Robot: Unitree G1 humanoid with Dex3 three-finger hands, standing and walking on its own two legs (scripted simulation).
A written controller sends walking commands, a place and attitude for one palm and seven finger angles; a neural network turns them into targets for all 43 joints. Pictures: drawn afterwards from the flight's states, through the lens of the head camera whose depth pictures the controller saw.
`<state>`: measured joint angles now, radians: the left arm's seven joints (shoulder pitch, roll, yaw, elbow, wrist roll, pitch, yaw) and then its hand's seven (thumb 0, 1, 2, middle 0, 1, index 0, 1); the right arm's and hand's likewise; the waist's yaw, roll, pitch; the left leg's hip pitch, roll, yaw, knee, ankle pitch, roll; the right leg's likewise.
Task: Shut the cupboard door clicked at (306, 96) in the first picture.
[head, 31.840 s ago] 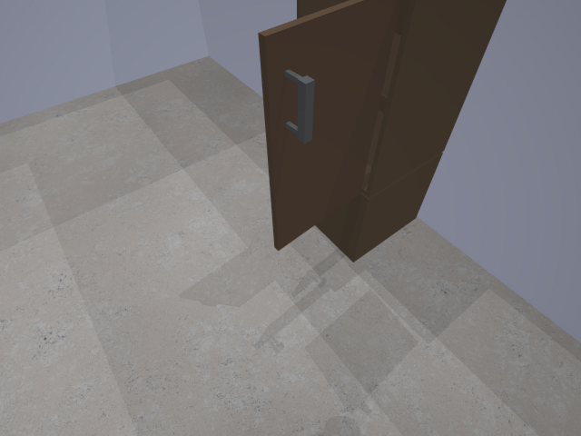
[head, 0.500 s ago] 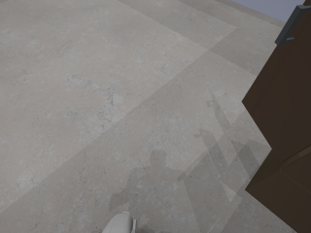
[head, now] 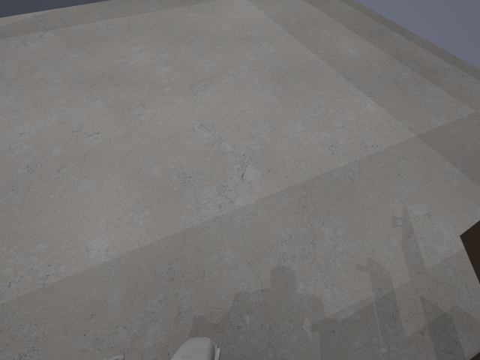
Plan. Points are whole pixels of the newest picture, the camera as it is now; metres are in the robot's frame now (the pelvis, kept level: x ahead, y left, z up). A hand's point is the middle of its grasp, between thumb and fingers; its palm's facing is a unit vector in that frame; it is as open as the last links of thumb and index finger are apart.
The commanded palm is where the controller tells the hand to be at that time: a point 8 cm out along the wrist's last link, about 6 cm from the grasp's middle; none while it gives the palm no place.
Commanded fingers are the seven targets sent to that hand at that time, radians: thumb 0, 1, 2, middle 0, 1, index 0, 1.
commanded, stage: walk to a spot facing it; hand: left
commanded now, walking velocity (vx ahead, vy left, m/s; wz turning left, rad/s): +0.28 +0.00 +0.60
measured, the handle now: out of the picture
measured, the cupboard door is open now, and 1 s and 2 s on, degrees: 59 59 59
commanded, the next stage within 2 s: turn to face it in 0.92 s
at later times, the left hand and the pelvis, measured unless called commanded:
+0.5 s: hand (101, 331) +0.18 +0.28 -0.15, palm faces +0.26 -0.94 -0.20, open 7.4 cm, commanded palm none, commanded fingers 0.00 0.90 0.90 -0.20 -0.30 -0.20 -0.30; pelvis +0.14 +0.06 +0.01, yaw +16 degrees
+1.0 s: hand (116, 300) +0.25 +0.28 -0.17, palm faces +0.57 -0.79 -0.21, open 7.3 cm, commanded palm none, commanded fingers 0.00 0.90 0.90 -0.20 -0.30 -0.20 -0.30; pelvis +0.33 +0.10 +0.01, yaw +34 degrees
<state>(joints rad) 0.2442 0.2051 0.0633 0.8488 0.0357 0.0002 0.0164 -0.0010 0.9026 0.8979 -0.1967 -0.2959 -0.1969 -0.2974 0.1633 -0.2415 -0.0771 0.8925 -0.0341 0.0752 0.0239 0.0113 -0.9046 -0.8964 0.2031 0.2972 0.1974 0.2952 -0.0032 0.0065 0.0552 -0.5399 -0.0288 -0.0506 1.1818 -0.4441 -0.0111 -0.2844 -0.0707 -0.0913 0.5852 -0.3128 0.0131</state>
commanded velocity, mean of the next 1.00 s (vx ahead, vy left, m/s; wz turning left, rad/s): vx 0.24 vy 0.00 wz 0.53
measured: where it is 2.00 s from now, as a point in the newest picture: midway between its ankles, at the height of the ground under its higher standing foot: (202, 302)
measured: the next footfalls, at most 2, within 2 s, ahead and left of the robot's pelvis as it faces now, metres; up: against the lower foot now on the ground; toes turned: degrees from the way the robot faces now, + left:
left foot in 0.22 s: +0.12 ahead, +0.15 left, +0.00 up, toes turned +15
right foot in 0.66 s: +0.38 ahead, -0.03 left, +0.00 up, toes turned +16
